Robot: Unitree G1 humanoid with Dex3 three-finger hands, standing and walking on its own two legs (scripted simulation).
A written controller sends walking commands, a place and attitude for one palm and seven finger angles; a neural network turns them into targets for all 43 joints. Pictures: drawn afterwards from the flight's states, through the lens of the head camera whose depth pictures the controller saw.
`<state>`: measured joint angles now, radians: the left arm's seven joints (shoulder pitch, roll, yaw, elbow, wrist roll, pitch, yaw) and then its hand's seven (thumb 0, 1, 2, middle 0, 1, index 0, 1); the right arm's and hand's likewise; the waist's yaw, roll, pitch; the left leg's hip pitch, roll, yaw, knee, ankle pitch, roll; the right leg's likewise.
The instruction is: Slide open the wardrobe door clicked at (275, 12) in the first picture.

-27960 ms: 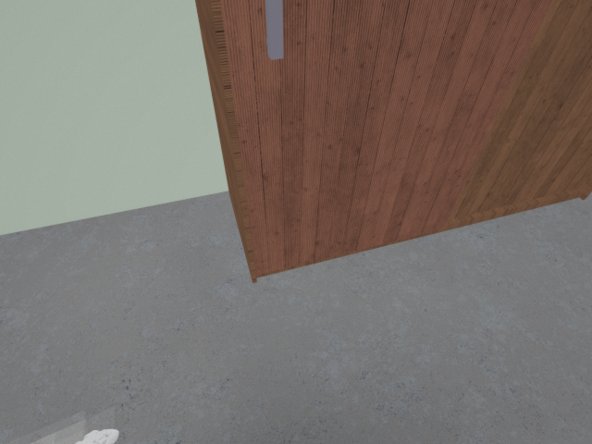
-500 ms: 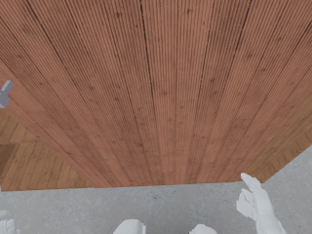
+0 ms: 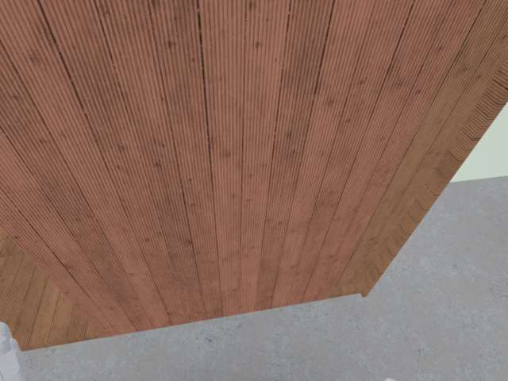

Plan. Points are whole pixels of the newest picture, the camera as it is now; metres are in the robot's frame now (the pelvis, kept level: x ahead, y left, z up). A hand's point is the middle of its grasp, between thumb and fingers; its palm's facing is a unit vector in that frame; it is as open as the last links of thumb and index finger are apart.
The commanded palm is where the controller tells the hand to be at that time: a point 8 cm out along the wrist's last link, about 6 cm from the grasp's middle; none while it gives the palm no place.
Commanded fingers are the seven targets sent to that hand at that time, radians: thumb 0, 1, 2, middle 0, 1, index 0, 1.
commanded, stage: stop walking and hold the door there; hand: left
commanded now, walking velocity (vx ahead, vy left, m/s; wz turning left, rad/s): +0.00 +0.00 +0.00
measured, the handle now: out of the picture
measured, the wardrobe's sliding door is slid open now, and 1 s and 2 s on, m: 0.66 0.66 0.66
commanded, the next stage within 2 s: none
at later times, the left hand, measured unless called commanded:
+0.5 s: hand out of the picture +0.36 +0.39 +0.22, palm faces +0.66 -0.73 -0.18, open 6.5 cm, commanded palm +0.31 +0.41 +0.19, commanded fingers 0.00 0.90 0.90 -0.45 -1.40 -0.45 -1.40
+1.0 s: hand out of the picture +0.36 +0.39 +0.22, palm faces +0.55 -0.81 -0.18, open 6.2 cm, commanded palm +0.32 +0.41 +0.19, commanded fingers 0.00 0.90 0.90 -0.45 -1.40 -0.45 -1.40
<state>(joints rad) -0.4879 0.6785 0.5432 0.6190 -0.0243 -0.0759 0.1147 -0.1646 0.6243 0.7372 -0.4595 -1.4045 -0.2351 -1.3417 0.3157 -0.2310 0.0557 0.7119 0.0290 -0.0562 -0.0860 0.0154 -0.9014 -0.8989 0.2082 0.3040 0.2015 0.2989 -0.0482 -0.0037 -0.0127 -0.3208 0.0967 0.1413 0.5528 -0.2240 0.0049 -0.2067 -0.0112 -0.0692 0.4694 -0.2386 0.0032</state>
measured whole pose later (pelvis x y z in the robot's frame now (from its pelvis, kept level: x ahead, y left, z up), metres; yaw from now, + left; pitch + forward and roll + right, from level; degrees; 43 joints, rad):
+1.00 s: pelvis -0.03 +0.06 +0.00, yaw +5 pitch +0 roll -1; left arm -0.68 0.52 0.33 0.60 -0.07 -0.11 0.12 -0.16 0.66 0.75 -0.46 -1.40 -0.27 -1.37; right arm 0.19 -0.26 0.01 0.69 0.06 -0.06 -0.08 0.01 -0.91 -0.90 0.20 0.30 0.20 0.30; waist 0.01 0.05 0.09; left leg -0.35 -0.03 0.12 0.50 -0.15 0.12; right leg -0.40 -0.06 -0.13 1.05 -0.53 0.05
